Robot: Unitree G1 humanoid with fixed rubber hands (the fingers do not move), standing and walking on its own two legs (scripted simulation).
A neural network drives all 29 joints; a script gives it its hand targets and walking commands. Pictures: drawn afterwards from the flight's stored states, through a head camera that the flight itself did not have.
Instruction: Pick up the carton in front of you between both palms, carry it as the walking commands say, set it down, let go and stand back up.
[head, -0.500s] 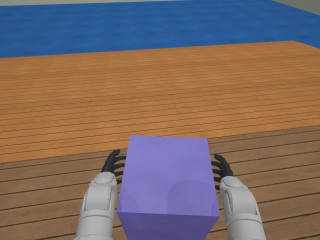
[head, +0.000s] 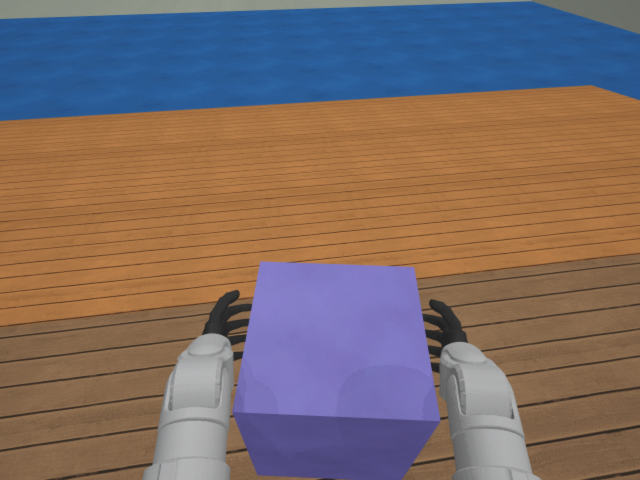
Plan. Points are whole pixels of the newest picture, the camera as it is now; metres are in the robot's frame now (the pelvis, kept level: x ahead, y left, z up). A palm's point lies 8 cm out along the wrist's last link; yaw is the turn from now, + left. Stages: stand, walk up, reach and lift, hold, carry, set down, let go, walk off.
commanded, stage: hold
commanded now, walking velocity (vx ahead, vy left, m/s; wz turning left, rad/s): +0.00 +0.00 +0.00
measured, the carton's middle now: (332, 375) +0.30 +0.00 -0.03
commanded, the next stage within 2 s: carry in 0.44 s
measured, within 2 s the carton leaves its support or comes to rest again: neither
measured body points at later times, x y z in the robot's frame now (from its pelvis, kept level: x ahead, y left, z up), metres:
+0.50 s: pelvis +0.01 +0.00 +0.00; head -0.03 +0.00 +0.45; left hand +0.31 +0.15 +0.04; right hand +0.31 -0.15 +0.04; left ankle +0.02 +0.14 -0.74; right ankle +0.03 -0.13 -0.74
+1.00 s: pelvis +0.17 +0.02 +0.00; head +0.15 +0.03 +0.45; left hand +0.42 +0.18 +0.07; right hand +0.43 -0.12 +0.07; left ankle +0.11 +0.12 -0.70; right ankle +0.12 -0.08 -0.74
